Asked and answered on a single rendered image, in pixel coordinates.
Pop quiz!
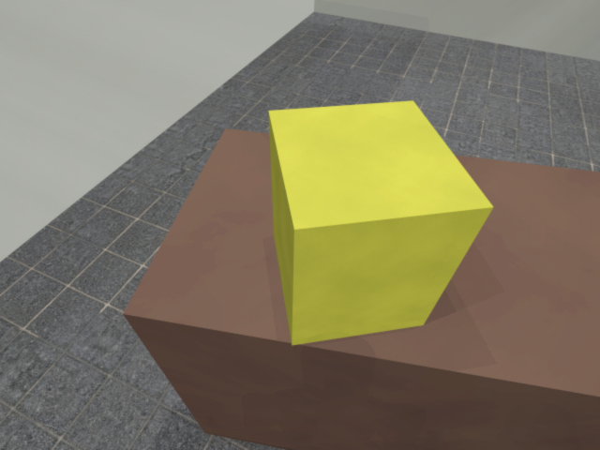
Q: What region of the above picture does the carton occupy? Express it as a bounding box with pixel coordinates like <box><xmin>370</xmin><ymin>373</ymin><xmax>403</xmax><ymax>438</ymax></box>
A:
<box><xmin>268</xmin><ymin>100</ymin><xmax>493</xmax><ymax>345</ymax></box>

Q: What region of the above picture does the pedestal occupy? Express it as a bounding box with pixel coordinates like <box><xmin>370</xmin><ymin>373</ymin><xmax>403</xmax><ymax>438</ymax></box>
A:
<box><xmin>123</xmin><ymin>128</ymin><xmax>600</xmax><ymax>450</ymax></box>

